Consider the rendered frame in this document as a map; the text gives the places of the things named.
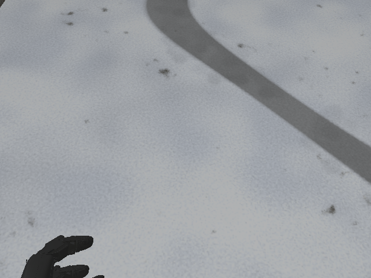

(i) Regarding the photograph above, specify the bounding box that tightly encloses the left robot hand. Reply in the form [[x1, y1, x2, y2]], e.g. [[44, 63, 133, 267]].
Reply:
[[21, 235, 104, 278]]

